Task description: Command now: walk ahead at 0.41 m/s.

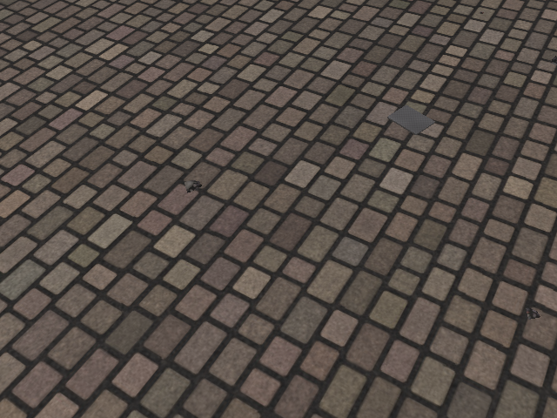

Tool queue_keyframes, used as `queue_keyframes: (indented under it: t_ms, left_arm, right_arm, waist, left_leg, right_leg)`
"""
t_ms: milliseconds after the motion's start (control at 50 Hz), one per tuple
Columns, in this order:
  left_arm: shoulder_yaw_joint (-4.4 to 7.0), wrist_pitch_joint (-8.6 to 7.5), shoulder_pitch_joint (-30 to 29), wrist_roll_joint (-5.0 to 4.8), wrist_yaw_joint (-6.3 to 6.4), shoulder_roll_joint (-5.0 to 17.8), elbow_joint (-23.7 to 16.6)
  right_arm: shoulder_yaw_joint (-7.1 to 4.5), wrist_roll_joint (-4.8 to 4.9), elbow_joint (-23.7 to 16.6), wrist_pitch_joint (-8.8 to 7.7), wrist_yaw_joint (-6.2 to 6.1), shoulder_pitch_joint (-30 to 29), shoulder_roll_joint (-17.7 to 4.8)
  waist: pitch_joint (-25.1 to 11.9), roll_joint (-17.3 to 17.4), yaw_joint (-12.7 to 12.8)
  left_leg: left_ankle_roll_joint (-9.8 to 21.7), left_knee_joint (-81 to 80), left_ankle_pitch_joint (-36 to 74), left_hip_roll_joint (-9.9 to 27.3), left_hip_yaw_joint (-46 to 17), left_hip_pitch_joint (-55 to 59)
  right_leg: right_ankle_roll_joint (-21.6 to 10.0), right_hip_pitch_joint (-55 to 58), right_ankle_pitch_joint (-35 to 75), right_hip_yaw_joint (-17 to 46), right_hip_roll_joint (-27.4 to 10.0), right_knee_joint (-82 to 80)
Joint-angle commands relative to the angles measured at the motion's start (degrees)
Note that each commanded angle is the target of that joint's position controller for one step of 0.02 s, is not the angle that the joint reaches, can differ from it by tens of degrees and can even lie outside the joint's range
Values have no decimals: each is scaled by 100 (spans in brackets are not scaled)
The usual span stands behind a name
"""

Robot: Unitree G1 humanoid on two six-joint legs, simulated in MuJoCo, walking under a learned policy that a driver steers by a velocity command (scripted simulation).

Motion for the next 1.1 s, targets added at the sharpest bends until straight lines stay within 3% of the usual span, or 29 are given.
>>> queue_keyframes:
  t_ms: [20, 80, 140, 220, 260, 280, 300, 320, 340, 360, 380, 400, 420, 460, 480, 580, 660, 740, 800, 840, 860, 880, 900, 920, 940, 960, 1000, 1040, 1100]
  left_arm:
    - [40, -134, 364, -35, 41, 529, -78]
    - [-9, -180, 796, -58, 62, 486, 108]
    - [-51, -168, 864, -38, 68, 473, 132]
    - [-48, -176, 980, -30, 98, 582, 202]
    - [-30, -187, 841, -30, 110, 667, 200]
    - [-8, -186, 768, -27, 124, 739, 189]
    - [10, -163, 732, -16, 126, 781, 189]
    - [18, -137, 615, -37, 110, 814, 157]
    - [-45, -131, 708, -68, 67, 576, 20]
    - [-140, -80, 1513, -242, 19, -141, -2]
    - [29, -40, 999, -86, 29, 548, 6]
    - [82, -38, 421, -64, 2, 621, -203]
    - [76, -43, 188, -56, -19, 496, -259]
    - [86, 88, 260, 55, -82, 272, -242]
    - [92, 154, 266, 62, -110, 178, -265]
    - [107, 326, -675, 48, -204, 120, -705]
    - [32, 273, -1602, 11, -294, 51, -1087]
    - [-11, 266, -2244, 34, -329, 76, -1392]
    - [66, 280, -1950, 64, -310, 250, -1378]
    - [180, 273, -1127, 76, -272, 458, -1170]
    - [282, 235, -446, 104, -233, 629, -970]
    - [451, 219, 283, 180, -152, 1042, -814]
    - [607, 302, 54, 109, -102, 1619, -996]
    - [583, 375, 214, 15, -85, 1608, -1001]
    - [524, 368, -104, -21, -25, 1408, -974]
    - [453, 325, -355, -45, -13, 1081, -963]
    - [349, 193, -705, -90, 36, 810, -1025]
    - [331, 63, -578, -150, 21, 882, -1010]
    - [374, 18, -234, -137, -11, 1107, -985]
  right_arm:
    - [-59, -50, -407, -120, 110, -497, -333]
    - [-44, -30, -585, -26, 113, -925, -243]
    - [32, 18, -919, 2, 104, -1724, -129]
    - [87, 79, -1178, 11, 68, -2245, -123]
    - [35, 78, -1161, -16, 8, -1986, -257]
    - [-17, 72, -1053, -44, -31, -1592, -357]
    - [-96, 78, -842, -87, -78, -904, -489]
    - [-182, 53, -531, -142, -134, 71, -614]
    - [-314, -92, -366, -183, -200, 972, -1065]
    - [-392, -178, -407, -177, -153, 983, -1481]
    - [-358, 55, -466, -126, -105, 471, -1155]
    - [-246, 98, -596, -157, -100, -241, -775]
    - [-165, 81, -613, -228, -76, -517, -458]
    - [-59, 76, -441, -321, -128, -436, -123]
    - [-42, 74, -376, -366, -146, -277, -93]
    - [-57, 73, -228, -462, -180, 290, -264]
    - [-10, 89, -160, -470, -227, 560, -248]
    - [-29, 93, -2, -413, -316, 1018, -410]
    - [-74, 68, 16, -319, -398, 999, -580]
    - [-133, 34, -61, -226, -408, 851, -758]
    - [-152, 43, -130, -186, -369, 776, -806]
    - [-157, 70, -290, -188, -320, 653, -788]
    - [-89, 174, -770, -246, -180, 681, -224]
    - [-149, 154, -997, -331, -142, -22, -667]
    - [-107, 191, -1145, -423, -112, -354, -554]
    - [-104, 193, -1078, -469, -128, -228, -548]
    - [-107, -25, -1039, -281, -139, -80, -472]
    - [-101, -109, -1099, -80, -92, -60, -397]
    - [-82, -86, -1393, 26, -53, -707, -390]
  waist:
    - [665, -517, 4]
    - [620, -588, 24]
    - [785, -644, 124]
    - [872, -768, 188]
    - [712, -730, -17]
    - [475, -745, -205]
    - [113, -699, -484]
    - [-363, -568, -907]
    - [-1010, -54, -1108]
    - [-1631, 1152, -587]
    - [-1169, 208, -561]
    - [-246, 41, -318]
    - [149, -145, -202]
    - [351, 30, 73]
    - [337, 58, 113]
    - [591, 99, 79]
    - [738, 103, -78]
    - [752, 129, -265]
    - [472, 363, -27]
    - [20, 497, 337]
    - [-331, 397, 631]
    - [-755, -70, 1015]
    - [-1203, -1699, 555]
    - [-1205, -541, 738]
    - [-516, -309, 550]
    - [-21, 104, 242]
    - [138, 177, -150]
    - [97, 21, -260]
    - [246, -213, -112]
  left_leg:
    - [-122, 373, 665, 367, -70, -1951]
    - [-308, 168, 938, 306, 189, -2125]
    - [-378, -751, 1298, 191, 425, -1954]
    - [-159, -1919, 1657, -6, 635, -1221]
    - [81, -2165, 1552, -170, 667, -690]
    - [189, -2208, 1380, -312, 682, -237]
    - [292, -2338, 1251, -439, 634, 468]
    - [398, -2734, 1445, -368, 533, 1666]
    - [602, -2888, 392, 845, -772, 3049]
    - [1373, -3642, -198, 2515, -3688, 4241]
    - [1245, -4250, -1192, 2257, -3951, 3455]
    - [1017, -4441, -1203, 2092, -2921, 2457]
    - [838, -4643, -441, 1852, -2214, 1743]
    - [498, -4739, 669, 1450, -1099, 1052]
    - [457, -4753, 1009, 1415, -822, 982]
    - [295, -4882, 1964, 1265, 198, 1242]
    - [142, -4792, 2977, 1066, 858, 1446]
    - [112, -4562, 3982, 1257, 1180, 2248]
    - [59, -3688, 6174, 1396, 1440, 2810]
    - [119, -2341, 6885, 1470, 1499, 2844]
    - [86, -1216, 6287, 1470, 1505, 2463]
    - [-70, 498, 4611, 1305, 1535, 1363]
    - [-479, 2909, -858, -105, 1244, -1399]
    - [-413, 3199, -716, -141, -57, -2175]
    - [-350, 2782, -157, 227, -261, -2425]
    - [-352, 2113, 146, 439, -236, -2093]
    - [-502, 1429, 229, 611, -279, -1377]
    - [-662, 1003, 226, 617, -205, -1153]
    - [-824, 251, 836, 607, -45, -1442]
  right_leg:
    - [-615, 890, 212, 1842, -1548, -1634]
    - [-648, 1015, 1963, 1239, -1405, -1468]
    - [-650, 736, 2631, 866, -1241, -1485]
    - [-629, 736, 3353, 676, -1340, -1493]
    - [-547, 977, 4570, 548, -1441, -1073]
    - [-476, 1119, 5396, 472, -1458, -566]
    - [-406, 1156, 5888, 468, -1417, 300]
    - [-321, 722, 5403, 387, -1234, 1471]
    - [-282, -392, 3364, 261, -904, 3121]
    - [-84, -2322, -1404, 142, 157, 5277]
    - [-212, -2707, -1020, 727, -146, 5633]
    - [-241, -2785, -380, 671, -451, 5418]
    - [-250, -2578, -37, 640, -649, 5135]
    - [-184, -2091, 129, 630, -816, 4780]
    - [-158, -2022, 156, 599, -819, 4707]
    - [-56, -3005, 964, 371, -932, 4092]
    - [11, -2966, 1672, -56, -784, 2564]
    - [-138, -2795, 1581, -547, -565, 1577]
    - [-459, -2233, 844, -780, -156, 1398]
    - [-751, -1357, 263, -810, 183, 1241]
    - [-921, -456, 269, -678, 302, 829]
    - [-1217, 779, -198, 335, -343, 381]
    - [-2181, 2573, -169, 3664, -2109, -101]
    - [-2260, 2493, 92, 4240, -2232, -633]
    - [-2032, 1909, 361, 3441, -2159, -759]
    - [-1746, 1093, 1096, 2919, -1934, -880]
    - [-1441, 255, 2083, 2128, -1383, -933]
    - [-1394, -33, 2605, 1846, -1145, -959]
    - [-1256, -203, 2611, 1722, -934, -1082]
